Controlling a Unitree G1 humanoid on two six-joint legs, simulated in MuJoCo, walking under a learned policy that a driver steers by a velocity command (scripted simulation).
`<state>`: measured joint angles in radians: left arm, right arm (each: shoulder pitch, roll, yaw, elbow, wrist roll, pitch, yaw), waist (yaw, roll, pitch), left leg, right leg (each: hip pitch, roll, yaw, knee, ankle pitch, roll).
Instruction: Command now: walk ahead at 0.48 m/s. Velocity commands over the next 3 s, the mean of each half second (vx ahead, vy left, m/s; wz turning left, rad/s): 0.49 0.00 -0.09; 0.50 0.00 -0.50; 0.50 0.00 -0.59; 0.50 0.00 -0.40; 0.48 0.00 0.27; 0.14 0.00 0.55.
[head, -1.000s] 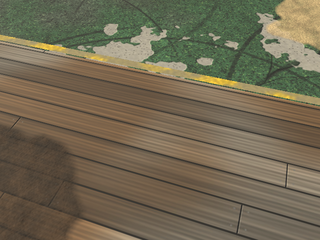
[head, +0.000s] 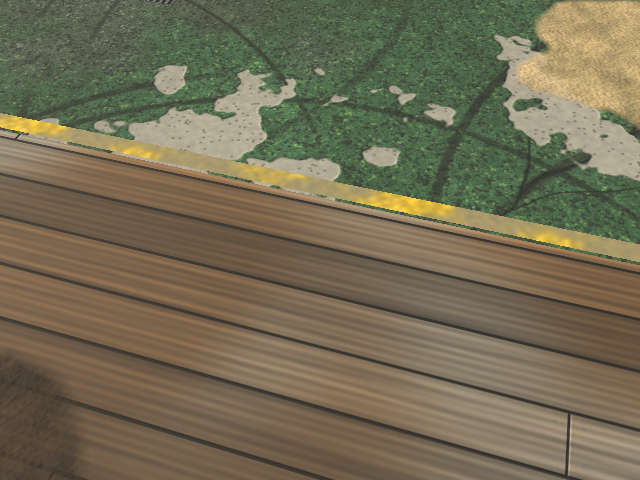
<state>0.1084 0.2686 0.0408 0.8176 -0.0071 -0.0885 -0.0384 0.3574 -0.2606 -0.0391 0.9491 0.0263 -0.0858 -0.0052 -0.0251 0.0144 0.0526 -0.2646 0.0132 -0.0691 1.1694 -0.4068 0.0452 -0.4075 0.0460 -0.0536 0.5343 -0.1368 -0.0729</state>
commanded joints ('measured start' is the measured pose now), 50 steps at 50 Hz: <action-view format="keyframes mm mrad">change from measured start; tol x32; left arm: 1 33 98 24 -26 24 -24 -4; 25 352 42 -3 38 -17 -1 43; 45 -90 57 31 -177 -14 53 -20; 50 345 304 139 -84 -26 75 20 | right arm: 1 10 -105 -30 -74 -5 -14 -9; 18 -439 -65 -11 -241 -9 -25 29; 25 94 -255 -81 -130 -38 -30 14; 50 -68 -114 -48 -138 -42 26 -18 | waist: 1 6 -70 -74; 20 83 -81 18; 25 -87 275 -462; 34 38 62 -21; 50 153 -190 -250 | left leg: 1 -273 127 -41 58 145 16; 19 -360 63 29 -686 410 -49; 23 234 90 4 -696 356 49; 25 695 435 -627 -826 151 224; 30 163 264 -117 -992 255 110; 39 161 237 190 -1060 459 120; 48 347 265 308 -620 1072 47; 50 -150 122 324 -23 316 -49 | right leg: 1 217 -269 395 -373 -126 -146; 20 427 -292 243 -298 151 -120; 23 269 -186 182 104 311 -52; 26 -349 -60 204 754 -399 32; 45 -264 -134 8 112 50 1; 50 607 -202 326 -5 -23 -204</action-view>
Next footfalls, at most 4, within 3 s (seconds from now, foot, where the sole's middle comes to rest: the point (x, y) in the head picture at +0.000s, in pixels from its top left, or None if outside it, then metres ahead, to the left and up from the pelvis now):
0.46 left None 0.42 0.16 -0.76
0.98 right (402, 395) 0.64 -0.15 -0.76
1.48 left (374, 266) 0.99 -0.12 -0.76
1.98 right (526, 266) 0.98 -0.50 -0.76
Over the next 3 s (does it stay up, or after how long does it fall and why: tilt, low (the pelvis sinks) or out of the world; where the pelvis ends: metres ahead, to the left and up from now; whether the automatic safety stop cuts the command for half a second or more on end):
stays up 1.27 -0.62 0.00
